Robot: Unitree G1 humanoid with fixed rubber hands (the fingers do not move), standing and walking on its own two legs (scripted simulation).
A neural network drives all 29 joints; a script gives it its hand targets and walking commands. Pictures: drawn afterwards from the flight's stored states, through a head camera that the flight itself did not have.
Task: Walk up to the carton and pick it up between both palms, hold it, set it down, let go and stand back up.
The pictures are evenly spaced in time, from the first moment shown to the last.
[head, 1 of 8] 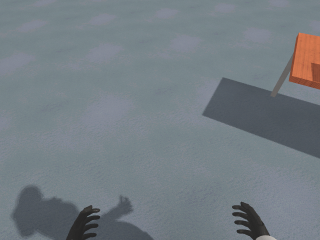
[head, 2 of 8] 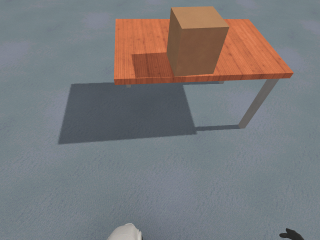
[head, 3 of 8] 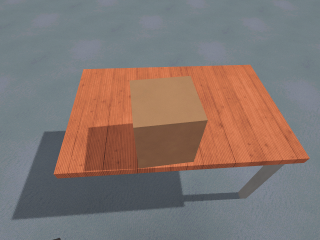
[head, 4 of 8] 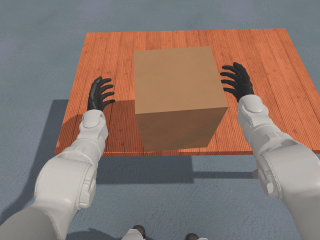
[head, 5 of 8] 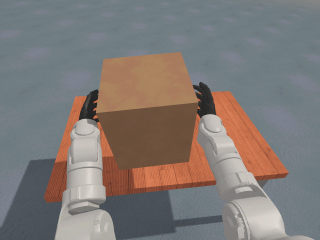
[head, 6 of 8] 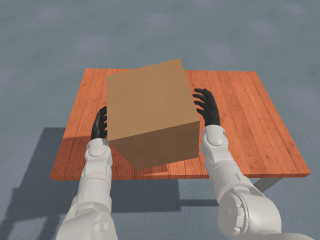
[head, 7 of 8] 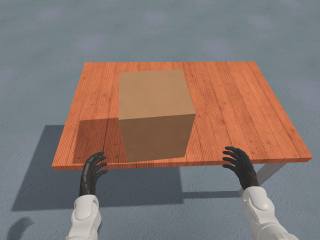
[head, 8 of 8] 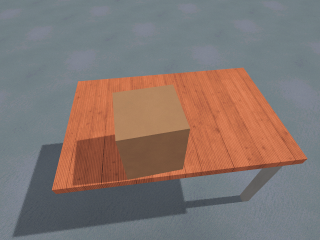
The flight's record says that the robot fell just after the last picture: no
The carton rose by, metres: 0.23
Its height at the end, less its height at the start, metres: +0.00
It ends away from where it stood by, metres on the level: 0.04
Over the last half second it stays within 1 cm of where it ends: yes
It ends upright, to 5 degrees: yes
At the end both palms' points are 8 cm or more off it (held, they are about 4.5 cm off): yes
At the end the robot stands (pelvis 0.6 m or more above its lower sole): yes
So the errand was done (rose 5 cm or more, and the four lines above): yes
